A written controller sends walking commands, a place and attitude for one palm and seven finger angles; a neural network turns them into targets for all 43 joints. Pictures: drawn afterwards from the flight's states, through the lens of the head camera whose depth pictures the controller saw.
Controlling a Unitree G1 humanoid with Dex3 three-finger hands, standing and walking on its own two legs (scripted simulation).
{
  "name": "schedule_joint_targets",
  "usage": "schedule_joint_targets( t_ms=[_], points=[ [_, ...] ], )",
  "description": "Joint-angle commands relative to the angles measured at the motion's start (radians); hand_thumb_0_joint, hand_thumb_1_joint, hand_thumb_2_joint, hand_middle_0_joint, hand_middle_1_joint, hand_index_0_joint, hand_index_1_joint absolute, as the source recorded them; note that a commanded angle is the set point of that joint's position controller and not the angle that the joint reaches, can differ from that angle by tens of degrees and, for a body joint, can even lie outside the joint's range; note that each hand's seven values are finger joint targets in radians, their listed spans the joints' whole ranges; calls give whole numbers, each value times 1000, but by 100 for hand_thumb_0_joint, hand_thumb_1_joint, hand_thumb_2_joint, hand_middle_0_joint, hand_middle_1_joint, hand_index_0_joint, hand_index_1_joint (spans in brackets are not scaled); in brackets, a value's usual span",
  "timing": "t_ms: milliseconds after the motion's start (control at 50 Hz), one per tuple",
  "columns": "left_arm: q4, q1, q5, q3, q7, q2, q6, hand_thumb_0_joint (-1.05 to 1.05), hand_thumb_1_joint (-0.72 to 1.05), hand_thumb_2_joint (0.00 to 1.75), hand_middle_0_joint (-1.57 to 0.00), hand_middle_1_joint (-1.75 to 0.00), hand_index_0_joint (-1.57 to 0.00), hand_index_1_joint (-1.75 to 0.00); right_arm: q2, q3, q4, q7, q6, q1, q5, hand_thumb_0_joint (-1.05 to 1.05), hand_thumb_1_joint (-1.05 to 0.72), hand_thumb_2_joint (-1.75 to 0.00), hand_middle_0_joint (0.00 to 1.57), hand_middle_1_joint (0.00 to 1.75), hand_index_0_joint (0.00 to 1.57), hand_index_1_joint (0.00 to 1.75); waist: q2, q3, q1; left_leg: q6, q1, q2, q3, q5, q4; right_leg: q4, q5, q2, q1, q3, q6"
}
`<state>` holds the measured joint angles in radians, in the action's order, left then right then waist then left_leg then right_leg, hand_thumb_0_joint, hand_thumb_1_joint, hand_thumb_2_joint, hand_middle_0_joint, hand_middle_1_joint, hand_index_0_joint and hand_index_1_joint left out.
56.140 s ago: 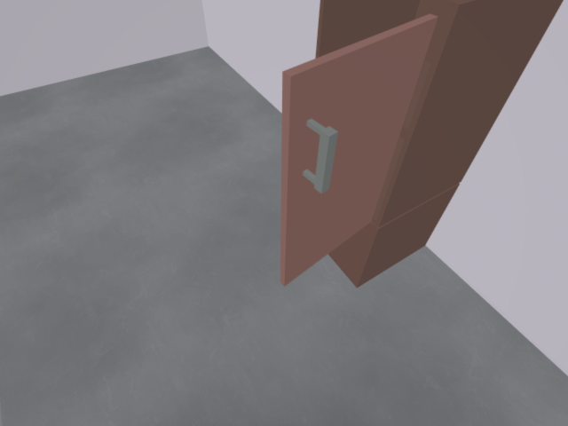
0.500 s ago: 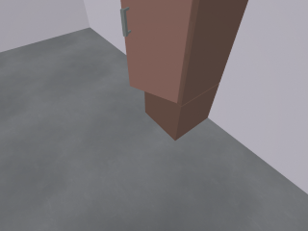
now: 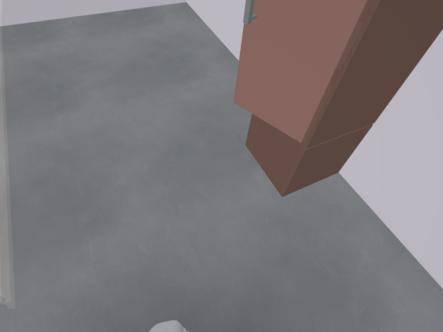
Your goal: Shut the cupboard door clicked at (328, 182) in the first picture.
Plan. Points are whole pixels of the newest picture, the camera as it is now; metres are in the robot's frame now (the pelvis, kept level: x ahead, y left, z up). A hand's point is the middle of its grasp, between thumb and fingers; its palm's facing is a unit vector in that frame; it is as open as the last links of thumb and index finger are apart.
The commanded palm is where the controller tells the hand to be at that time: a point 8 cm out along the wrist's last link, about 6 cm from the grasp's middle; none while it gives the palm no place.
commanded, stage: walk to a spot facing it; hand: left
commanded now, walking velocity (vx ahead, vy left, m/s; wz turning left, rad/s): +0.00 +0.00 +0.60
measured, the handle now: out of the picture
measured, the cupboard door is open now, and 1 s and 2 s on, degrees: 23 23 23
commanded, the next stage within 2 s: turn to face it in 1.74 s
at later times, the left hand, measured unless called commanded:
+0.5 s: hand out of the picture +0.08 +0.19 -0.13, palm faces +0.25 -0.91 -0.32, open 7.4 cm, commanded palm none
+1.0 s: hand out of the picture -0.02 +0.23 -0.15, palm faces +0.59 -0.78 -0.22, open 7.4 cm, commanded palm none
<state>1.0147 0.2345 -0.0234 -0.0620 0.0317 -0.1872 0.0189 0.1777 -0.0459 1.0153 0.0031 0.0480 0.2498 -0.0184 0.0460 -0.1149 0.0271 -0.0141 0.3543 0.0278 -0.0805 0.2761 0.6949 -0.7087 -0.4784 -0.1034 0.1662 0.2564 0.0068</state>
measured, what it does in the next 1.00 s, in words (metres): steps on the spot, turning left: right foot, then left foot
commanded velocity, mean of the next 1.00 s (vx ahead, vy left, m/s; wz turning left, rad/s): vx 0.12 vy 0.00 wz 0.59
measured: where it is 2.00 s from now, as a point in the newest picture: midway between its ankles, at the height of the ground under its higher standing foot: (158, 284)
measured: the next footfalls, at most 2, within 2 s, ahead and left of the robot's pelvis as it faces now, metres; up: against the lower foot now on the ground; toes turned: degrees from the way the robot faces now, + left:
right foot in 0.42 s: +0.08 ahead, -0.15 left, +0.00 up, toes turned +15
left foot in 0.80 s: +0.01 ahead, +0.10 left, +0.00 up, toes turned +36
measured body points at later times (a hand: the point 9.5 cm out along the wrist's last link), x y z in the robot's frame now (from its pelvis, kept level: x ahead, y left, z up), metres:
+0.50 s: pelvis +0.02 -0.04 +0.02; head +0.09 -0.05 +0.46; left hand +0.06 +0.24 -0.10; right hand +0.16 -0.28 -0.14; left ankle +0.00 +0.08 -0.67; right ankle +0.04 -0.16 -0.72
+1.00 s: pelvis +0.07 +0.02 +0.02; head +0.09 +0.07 +0.47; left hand -0.05 +0.27 -0.13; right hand +0.28 -0.14 -0.10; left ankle -0.02 +0.07 -0.71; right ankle +0.16 -0.11 -0.63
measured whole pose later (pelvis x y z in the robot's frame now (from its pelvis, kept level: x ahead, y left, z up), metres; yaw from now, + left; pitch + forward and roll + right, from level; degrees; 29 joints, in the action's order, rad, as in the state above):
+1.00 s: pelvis +0.07 +0.02 +0.02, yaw +37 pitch +1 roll -1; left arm 0.93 0.23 -0.03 -0.07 -0.02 -0.28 0.03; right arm 0.21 -0.03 0.90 0.00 -0.02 0.24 -0.02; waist 0.05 -0.08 0.00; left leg -0.04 0.17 -0.02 0.00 0.32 0.48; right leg -1.14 -0.35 -0.12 0.53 0.04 0.07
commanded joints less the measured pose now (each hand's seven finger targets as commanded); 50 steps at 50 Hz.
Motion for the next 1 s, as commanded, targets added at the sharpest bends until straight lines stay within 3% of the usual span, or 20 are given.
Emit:
schedule_joint_targets(
  t_ms=[0,20,60,120,240,340,360,380,400,440,520,620,680,740,760,780,800,820,900,980],
  points=[
    [-151,-55,7,-25,9,-122,13,0,90,90,-20,-30,-20,-30,264,-60,-38,16,-17,174,-10,0,-90,-90,20,30,20,30,-259,177,71,-253,-213,380,548,-426,-374,-482,-204,17,308,-244,20],
    [-152,-91,3,-32,6,-113,18,0,90,90,-20,-30,-20,-30,248,-62,-64,18,-20,115,-14,0,-90,-90,20,30,20,30,-212,124,54,-214,-124,325,531,-132,-415,-482,-121,-2,333,-256,15],
    [-150,-110,-4,-36,-7,-120,14,0,90,90,-20,-30,-20,-30,229,-51,-103,23,-25,25,-20,0,-90,-90,20,30,20,30,-164,78,24,-168,-54,257,497,-16,-424,-468,8,3,355,-276,27],
    [-151,-83,-2,-31,-14,-107,9,0,90,90,-20,-30,-20,-30,233,-52,-118,26,-32,4,-16,0,-90,-90,20,30,20,30,-123,134,5,-157,-151,197,420,-195,-384,-360,63,31,356,-268,47],
    [-195,-112,0,-20,-11,-119,8,0,90,90,-20,-30,-20,-30,250,-68,-129,19,-22,16,-15,0,-90,-90,20,30,20,30,-186,187,15,-159,-219,164,433,-344,-337,-173,55,73,309,-266,62],
    [-197,-15,8,-23,-3,-148,-1,0,90,90,-20,-30,-20,-30,248,-79,-167,9,-11,-61,-8,0,-90,-90,20,30,20,30,-221,216,-36,-104,-113,96,437,-384,-251,166,182,121,56,-250,49],
    [-188,32,7,-31,1,-172,-8,0,90,90,-20,-30,-20,-30,223,-79,-179,5,-9,-81,2,0,-90,-90,20,30,20,30,-168,222,-61,-66,-9,58,417,-249,-206,300,276,87,-71,-262,46],
    [-191,45,-7,-44,8,-239,-18,0,90,90,-20,-30,-20,-30,165,-74,-186,-2,-9,-67,12,0,-90,-90,20,30,20,30,30,208,-68,-2,160,-42,325,8,-60,428,232,-93,-181,-434,-2],
    [-202,27,-17,-53,12,-306,-19,0,90,90,-20,-30,-20,-30,131,-70,-208,-3,-11,-74,8,0,-90,-90,20,30,20,30,240,159,-72,59,284,-155,157,302,214,470,318,-345,-129,-700,-123],
    [-224,-72,-9,-34,19,-238,-18,0,90,90,-20,-30,-20,-30,167,-82,-195,-13,4,-39,-9,0,-90,-90,20,30,20,30,68,104,-5,45,245,-73,205,261,511,429,374,-331,49,-552,-182],
    [-225,-66,-4,-24,16,-188,-27,0,90,90,-20,-30,-20,-30,143,-61,-188,-29,12,-70,-1,0,-90,-90,20,30,20,30,146,128,6,78,246,-29,107,147,516,299,766,-197,-73,-290,-131],
    [-189,62,-7,-42,15,-220,-24,0,90,90,-20,-30,-20,-30,120,-40,-217,-34,11,-176,2,0,-90,-90,20,30,20,30,169,135,-57,73,194,-17,32,171,267,255,882,-221,-171,-233,-120],
    [-174,96,-12,-55,7,-243,-25,0,90,90,-20,-30,-20,-30,111,-30,-226,-39,-3,-196,4,0,-90,-90,20,30,20,30,174,144,-78,49,124,-23,-12,187,91,249,766,-245,-189,-228,-112],
    [-159,93,-7,-58,-11,-256,-33,0,90,90,-20,-30,-20,-30,136,-32,-211,-40,-23,-121,0,0,-90,-90,20,30,20,30,145,163,-37,16,-79,-50,-63,131,-116,182,564,-241,-90,-175,-75],
    [-162,74,1,-56,-16,-248,-32,0,90,90,-20,-30,-20,-30,175,-42,-183,-38,-33,-27,-4,0,-90,-90,20,30,20,30,54,199,20,-7,-278,-43,-22,54,-243,28,488,-213,37,-120,-35],
    [-196,64,8,-46,-28,-180,-29,0,90,90,-20,-30,-20,-30,301,-73,-160,-30,-43,80,-14,0,-90,-90,20,30,20,30,-254,255,82,-114,-494,205,335,-5,-316,-254,146,-81,317,-28,41],
    [-268,-71,1,-17,-33,-142,-32,0,90,90,-20,-30,-20,-30,371,-89,-125,-17,-45,201,-13,0,-90,-90,20,30,20,30,-392,235,145,-240,-578,373,615,-221,-368,-458,-201,17,576,-106,61],
    [-291,-152,-5,-20,-32,-165,-29,0,90,90,-20,-30,-20,-30,349,-82,-104,-9,-43,220,-10,0,-90,-90,20,30,20,30,-249,160,141,-270,-517,392,567,-211,-376,-510,-157,-34,626,-209,40],
    [-215,-99,-6,-31,-51,-158,-26,0,90,90,-20,-30,-20,-30,240,-42,-160,10,-71,35,-7,0,-90,-90,20,30,20,30,-197,55,26,-165,-284,213,384,-153,-420,-488,117,-40,529,-250,54],
    [-192,-80,-5,-23,-61,-141,-26,0,90,90,-20,-30,-20,-30,224,-39,-140,11,-91,61,1,0,-90,-90,20,30,20,30,-168,76,3,-172,-316,161,307,-225,-444,-384,223,-21,518,-236,75]
  ],
)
